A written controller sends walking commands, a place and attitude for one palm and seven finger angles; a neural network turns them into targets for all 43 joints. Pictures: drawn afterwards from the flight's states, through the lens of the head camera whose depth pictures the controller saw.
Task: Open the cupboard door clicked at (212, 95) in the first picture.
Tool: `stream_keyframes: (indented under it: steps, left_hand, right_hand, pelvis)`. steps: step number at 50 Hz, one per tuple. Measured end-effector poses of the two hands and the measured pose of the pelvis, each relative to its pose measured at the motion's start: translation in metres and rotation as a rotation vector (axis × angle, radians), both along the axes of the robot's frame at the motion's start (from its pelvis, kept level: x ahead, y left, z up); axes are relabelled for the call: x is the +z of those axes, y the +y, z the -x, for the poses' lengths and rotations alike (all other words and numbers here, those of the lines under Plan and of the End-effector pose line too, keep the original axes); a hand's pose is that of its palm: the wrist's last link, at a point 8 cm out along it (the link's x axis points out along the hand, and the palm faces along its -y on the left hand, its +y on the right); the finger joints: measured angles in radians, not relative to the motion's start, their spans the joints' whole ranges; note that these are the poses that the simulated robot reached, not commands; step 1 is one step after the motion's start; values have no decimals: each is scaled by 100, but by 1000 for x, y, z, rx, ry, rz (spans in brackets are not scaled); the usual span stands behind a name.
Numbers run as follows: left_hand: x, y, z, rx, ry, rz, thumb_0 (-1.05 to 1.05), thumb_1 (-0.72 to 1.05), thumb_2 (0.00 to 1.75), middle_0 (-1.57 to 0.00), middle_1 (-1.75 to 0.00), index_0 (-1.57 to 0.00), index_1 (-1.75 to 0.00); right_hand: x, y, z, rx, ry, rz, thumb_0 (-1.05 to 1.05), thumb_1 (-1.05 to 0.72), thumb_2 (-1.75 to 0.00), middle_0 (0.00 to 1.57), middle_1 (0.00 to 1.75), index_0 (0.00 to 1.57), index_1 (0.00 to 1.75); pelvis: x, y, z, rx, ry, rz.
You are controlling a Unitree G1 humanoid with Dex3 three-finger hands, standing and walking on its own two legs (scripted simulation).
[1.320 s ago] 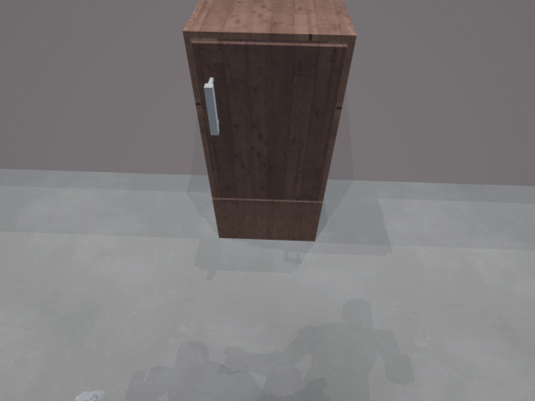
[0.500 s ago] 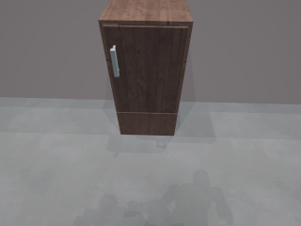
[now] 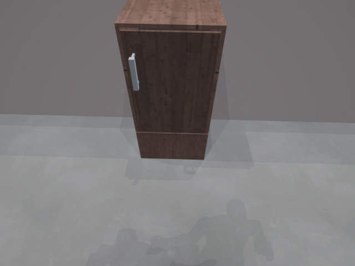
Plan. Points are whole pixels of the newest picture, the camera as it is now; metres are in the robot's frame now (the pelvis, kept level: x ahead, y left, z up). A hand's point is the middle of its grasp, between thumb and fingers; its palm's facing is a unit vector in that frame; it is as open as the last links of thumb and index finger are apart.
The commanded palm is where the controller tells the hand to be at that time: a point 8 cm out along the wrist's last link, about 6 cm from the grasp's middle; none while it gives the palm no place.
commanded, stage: look at it before walking up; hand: left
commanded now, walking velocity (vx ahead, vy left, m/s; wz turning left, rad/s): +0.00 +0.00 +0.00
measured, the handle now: (134, 72) +0.89 +0.25 -0.05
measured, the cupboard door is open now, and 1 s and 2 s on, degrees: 0 0 0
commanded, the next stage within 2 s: take the last steps up to it in 0.12 s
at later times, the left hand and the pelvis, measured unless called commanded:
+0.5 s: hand out of the picture +0.04 +0.22 -0.18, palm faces +0.03 -0.97 -0.22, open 7.4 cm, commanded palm none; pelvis +0.04 +0.01 -0.01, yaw +1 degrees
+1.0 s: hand (126, 215) +0.30 +0.18 -0.18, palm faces +0.03 -0.98 -0.21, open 7.3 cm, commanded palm none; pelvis +0.19 -0.01 -0.03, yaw +2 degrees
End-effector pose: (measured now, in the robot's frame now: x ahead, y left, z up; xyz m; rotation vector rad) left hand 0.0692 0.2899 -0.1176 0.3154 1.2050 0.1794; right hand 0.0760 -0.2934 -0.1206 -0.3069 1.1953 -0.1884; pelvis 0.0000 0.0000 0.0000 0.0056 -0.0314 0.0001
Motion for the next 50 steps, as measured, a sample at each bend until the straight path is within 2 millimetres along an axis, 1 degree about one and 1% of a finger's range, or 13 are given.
stream_keyframes:
  steps: [13, 17, 22, 28, 31, 33, 35, 39, 42, 45, 47, 48, 50]
  left_hand:
    - [0, 3, 2, 7, 15, -4, 1, 91, 90, -20, -30, -20, -30]
    - [-4, -2, 4, 19, 23, 1, 1, 91, 90, -20, -30, -20, -30]
    - [-19, -16, 18, 52, 65, 63, 1, 91, 90, -20, -30, -20, -30]
    - [-45, -27, 44, 121, 175, 156, 1, 91, 90, -20, -30, -20, -30]
    - [-48, -30, 43, 109, 253, 174, 1, 91, 90, -20, -30, -20, -30]
    - [-45, -32, 28, 99, 261, 182, 1, 91, 90, -20, -30, -20, -30]
    - [-43, -34, 5, 91, 239, 190, 1, 91, 90, -20, -30, -20, -30]
    - [-37, -36, -58, 65, 157, 176, 2, 93, 90, -20, -30, -20, -30]
    - [-34, -38, -112, 31, 87, 155, 2, 94, 90, -20, -30, -19, -30]
    - [-34, -47, -168, -2, 7, 136, 2, 94, 90, -20, -30, -19, -30]
    - [-38, -53, -198, -6, -69, 121, 1, 93, 90, -20, -30, -19, -30]
    - [-38, -57, -208, 3, -98, 118, 1, 93, 90, -20, -30, -19, -30]
    - [-35, -62, -217, 28, -119, 124, 1, 93, 90, -20, -30, -19, -30]
  right_hand:
    - [0, 1, 0, 2, 15, 0, 0, -91, -90, 21, 30, 20, 30]
    - [-4, 6, 1, 2, 26, -9, 0, -91, -90, 21, 30, 20, 30]
    - [-17, 28, 13, -6, 79, -49, 0, -91, -90, 20, 30, 20, 30]
    - [-28, 69, 28, -49, 158, -85, 0, -91, -90, 20, 30, 19, 30]
    - [-29, 90, 42, -105, 176, -106, 0, -91, -90, 20, 30, 20, 30]
    - [-25, 103, 57, -142, 221, -123, 0, -91, -90, 20, 30, 20, 30]
    - [-21, 115, 73, -173, 288, -143, 0, -91, -90, 20, 30, 20, 30]
    - [-13, 131, 96, -225, 427, -182, 0, -91, -90, 21, 30, 20, 30]
    - [-12, 134, 100, -258, 505, -208, 0, -91, -90, 21, 30, 20, 30]
    - [-18, 126, 91, -280, 556, -225, 0, -91, -90, 21, 30, 20, 30]
    - [-29, 115, 75, -276, 572, -231, 0, -91, -90, 21, 30, 20, 30]
    - [-33, 108, 62, -266, 567, -229, 0, -91, -90, 21, 30, 20, 30]
    - [-41, 92, 26, -239, 516, -213, 0, -91, -90, 21, 30, 20, 30]
  pelvis:
    - [1, 0, -3, 2, 2, 1]
    - [-1, 1, -7, 2, 5, 2]
    - [-6, 6, -22, 7, 11, 15]
    - [-16, 25, -51, 9, 14, 18]
    - [-15, 31, -66, -10, 14, 12]
    - [-12, 32, -76, -9, 13, 13]
    - [-9, 31, -86, -5, 15, 13]
    - [-7, 26, -108, 0, 21, 8]
    - [-10, 19, -129, -3, 20, 2]
    - [-19, 8, -155, -4, 15, 1]
    - [-30, -2, -173, 15, 11, -11]
    - [-32, -5, -179, 22, 5, -6]
    - [-30, -8, -190, 34, -7, 8]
